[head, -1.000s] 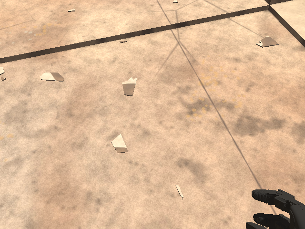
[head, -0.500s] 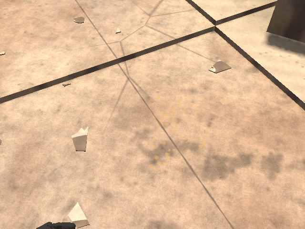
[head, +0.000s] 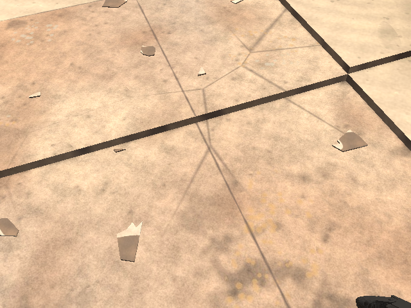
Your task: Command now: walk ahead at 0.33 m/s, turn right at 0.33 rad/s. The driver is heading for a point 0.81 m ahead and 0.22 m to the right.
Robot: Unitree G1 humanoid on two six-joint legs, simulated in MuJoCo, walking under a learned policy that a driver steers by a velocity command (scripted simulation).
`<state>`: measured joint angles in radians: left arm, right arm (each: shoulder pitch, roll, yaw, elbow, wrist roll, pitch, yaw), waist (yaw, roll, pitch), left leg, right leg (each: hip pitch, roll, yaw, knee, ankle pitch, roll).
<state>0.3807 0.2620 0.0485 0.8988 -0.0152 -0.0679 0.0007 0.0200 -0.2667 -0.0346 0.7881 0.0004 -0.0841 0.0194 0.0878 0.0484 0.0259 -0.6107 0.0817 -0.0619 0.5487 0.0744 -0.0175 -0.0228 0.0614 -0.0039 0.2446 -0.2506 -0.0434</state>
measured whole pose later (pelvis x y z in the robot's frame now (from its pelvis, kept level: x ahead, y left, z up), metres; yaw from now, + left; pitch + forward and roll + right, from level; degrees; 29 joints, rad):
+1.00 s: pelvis +0.15 +0.01 -0.01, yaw -28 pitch +1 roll +0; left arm 0.14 0.28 0.04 0.68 0.01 0.02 0.02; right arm 0.13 -0.28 -0.06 0.88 -0.01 0.00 0.00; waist -0.01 -0.02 0.03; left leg -0.25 0.00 -0.01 0.50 -0.27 0.00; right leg -0.31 0.07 0.11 0.55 -0.26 -0.02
